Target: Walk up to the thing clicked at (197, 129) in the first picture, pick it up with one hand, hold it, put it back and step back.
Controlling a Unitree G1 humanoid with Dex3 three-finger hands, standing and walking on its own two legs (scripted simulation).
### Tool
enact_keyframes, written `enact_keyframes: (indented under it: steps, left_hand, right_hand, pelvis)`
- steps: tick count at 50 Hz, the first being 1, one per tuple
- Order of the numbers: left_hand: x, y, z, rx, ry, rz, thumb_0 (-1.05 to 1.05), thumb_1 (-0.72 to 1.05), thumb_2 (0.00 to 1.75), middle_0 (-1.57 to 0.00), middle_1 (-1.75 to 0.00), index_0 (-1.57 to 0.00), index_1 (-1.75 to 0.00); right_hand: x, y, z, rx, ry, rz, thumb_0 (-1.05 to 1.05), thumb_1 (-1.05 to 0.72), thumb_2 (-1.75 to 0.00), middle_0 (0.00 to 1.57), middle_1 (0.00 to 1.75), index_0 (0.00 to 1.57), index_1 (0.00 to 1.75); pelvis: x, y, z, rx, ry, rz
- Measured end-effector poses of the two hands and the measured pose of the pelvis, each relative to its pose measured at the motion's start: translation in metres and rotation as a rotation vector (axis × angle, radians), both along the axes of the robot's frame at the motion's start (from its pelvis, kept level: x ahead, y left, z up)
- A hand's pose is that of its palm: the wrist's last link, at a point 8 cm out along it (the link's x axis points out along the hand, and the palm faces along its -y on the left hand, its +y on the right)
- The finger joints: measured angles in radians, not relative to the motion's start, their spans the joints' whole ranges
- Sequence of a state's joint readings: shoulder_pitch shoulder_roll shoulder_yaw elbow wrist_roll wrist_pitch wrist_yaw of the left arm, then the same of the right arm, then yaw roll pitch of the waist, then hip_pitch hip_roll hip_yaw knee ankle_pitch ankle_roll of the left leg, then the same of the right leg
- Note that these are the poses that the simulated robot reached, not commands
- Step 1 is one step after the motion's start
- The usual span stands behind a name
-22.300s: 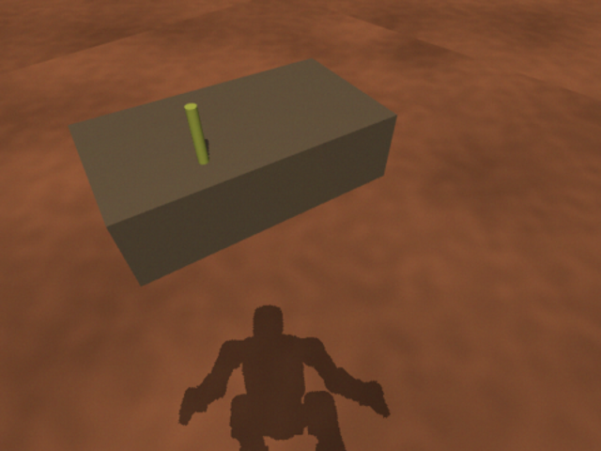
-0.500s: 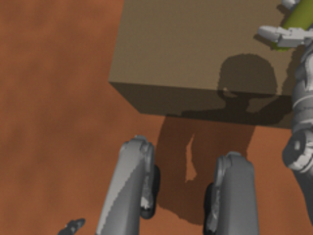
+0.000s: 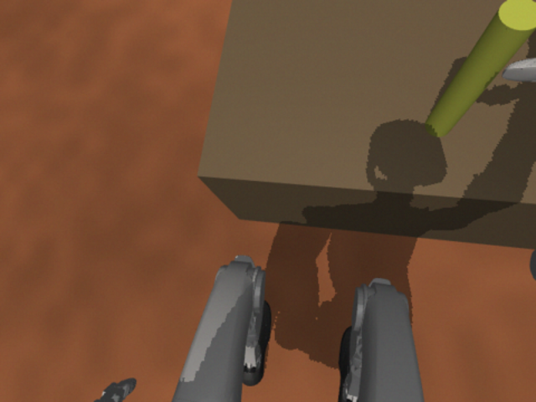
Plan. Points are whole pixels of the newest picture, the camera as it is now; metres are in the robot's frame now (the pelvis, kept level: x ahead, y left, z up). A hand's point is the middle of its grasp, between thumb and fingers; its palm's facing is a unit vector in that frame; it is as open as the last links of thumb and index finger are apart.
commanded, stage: rise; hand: right
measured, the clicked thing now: (468, 83) +0.57 -0.20 -0.02
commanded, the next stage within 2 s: home in 0.06 s
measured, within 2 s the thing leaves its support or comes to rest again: neither
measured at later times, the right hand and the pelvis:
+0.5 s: hand out of the picture +0.51 -0.35 +0.15, palm faces +0.35 +0.85 -0.39, open 17.4 cm; pelvis +0.04 -0.01 +0.16, yaw +1 degrees
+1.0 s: hand out of the picture +0.31 -0.22 +0.16, palm faces +0.18 +0.93 -0.32, open 17.4 cm; pelvis +0.08 +0.00 +0.24, yaw -2 degrees
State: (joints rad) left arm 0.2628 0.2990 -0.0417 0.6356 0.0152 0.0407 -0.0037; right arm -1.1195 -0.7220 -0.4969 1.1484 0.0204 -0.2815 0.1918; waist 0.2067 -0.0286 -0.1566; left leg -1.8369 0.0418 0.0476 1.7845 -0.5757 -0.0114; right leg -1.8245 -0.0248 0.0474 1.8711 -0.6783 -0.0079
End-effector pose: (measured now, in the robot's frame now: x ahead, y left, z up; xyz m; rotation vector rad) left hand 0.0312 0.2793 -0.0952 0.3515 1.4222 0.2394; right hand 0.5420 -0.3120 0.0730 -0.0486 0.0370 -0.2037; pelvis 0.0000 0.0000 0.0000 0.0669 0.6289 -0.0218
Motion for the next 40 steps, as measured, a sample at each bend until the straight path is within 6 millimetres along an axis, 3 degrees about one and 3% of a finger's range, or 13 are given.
enact_keyframes:
  steps: [9, 17, 22, 27, 31, 36, 40]
  left_hand:
    - [0.003, -0.003, 0.06, -0.018, 0.032, 0.025, 0.0, 0.88, 0.9, -0.21, -0.3, -0.2, -0.3]
    - [0.01, -0.013, 0.117, -0.018, 0.023, 0.04, 0.0, 0.89, 0.9, -0.21, -0.3, -0.2, -0.3]
    - [0.014, -0.016, 0.149, -0.014, 0.008, 0.045, 0.0, 0.9, 0.9, -0.21, -0.3, -0.2, -0.29]
    - [0.022, -0.019, 0.175, -0.016, -0.026, 0.069, 0.0, 0.9, 0.9, -0.21, -0.29, -0.2, -0.29]
    - [0.036, -0.022, 0.192, -0.022, -0.073, 0.078, 0.0, 0.9, 0.9, -0.21, -0.29, -0.2, -0.29]
    - [0.068, -0.028, 0.211, -0.024, -0.171, 0.068, 0.0, 0.9, 0.9, -0.21, -0.29, -0.2, -0.29]
    - [0.1, -0.034, 0.222, -0.029, -0.266, 0.032, 0.0, 0.9, 0.89, -0.21, -0.29, -0.2, -0.29]
  right_hand:
    - [-0.019, -0.025, 0.01, -0.175, 0.297, -0.071, -0.01, 0.43, -0.08, 0.07, 0.06, 0.07, 0.06]
    - [-0.042, -0.065, 0.069, -0.195, 0.392, -0.255, -0.02, 0.51, -0.07, 0.06, 0.06, 0.06, 0.06]
    - [-0.053, -0.075, 0.101, -0.205, 0.428, -0.289, -0.02, 0.53, -0.06, 0.06, 0.05, 0.06, 0.05]
    - [-0.076, -0.062, 0.098, -0.219, 0.526, -0.246, -0.01, 0.53, -0.06, 0.05, 0.05, 0.06, 0.05]
    - [-0.108, -0.032, 0.082, -0.203, 0.602, -0.167, -0.01, 0.53, -0.06, 0.05, 0.05, 0.06, 0.05]
    - [-0.154, 0.003, 0.081, -0.166, 0.622, -0.109, -0.01, 0.54, -0.06, 0.06, 0.05, 0.06, 0.05]
    - [-0.187, 0.014, 0.09, -0.149, 0.623, -0.124, -0.02, 0.53, -0.06, 0.06, 0.05, 0.06, 0.05]
  pelvis:
    - [0.008, -0.002, 0.055, 0.005, -0.047, 0.013]
    - [0.023, -0.001, 0.112, 0.012, -0.115, 0.008]
    - [0.033, -0.005, 0.144, 0.016, -0.157, 0.001]
    - [0.042, -0.008, 0.17, 0.014, -0.203, 0.004]
    - [0.05, -0.01, 0.189, 0.007, -0.248, 0.003]
    - [0.061, -0.009, 0.21, -0.004, -0.316, -0.003]
    - [0.068, -0.006, 0.221, -0.012, -0.368, -0.012]
